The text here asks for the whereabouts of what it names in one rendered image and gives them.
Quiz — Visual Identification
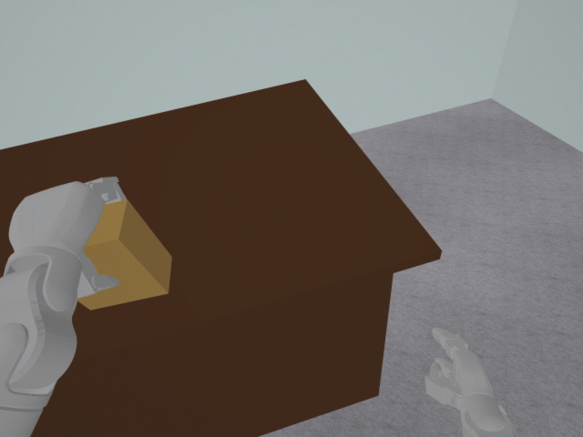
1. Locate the left robot hand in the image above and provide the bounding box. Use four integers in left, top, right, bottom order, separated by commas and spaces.
9, 177, 127, 299

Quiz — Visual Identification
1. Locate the sponge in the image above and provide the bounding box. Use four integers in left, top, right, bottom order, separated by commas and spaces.
77, 199, 172, 310

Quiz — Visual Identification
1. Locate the right robot forearm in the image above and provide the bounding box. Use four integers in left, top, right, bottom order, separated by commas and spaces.
460, 394, 517, 437

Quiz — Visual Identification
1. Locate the table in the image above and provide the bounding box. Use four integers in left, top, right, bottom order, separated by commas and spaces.
0, 79, 442, 437

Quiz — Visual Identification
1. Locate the right robot hand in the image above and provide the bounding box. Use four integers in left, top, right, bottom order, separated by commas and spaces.
424, 328, 494, 411

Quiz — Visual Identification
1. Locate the left robot forearm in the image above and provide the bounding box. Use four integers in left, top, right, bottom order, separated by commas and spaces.
0, 247, 82, 437

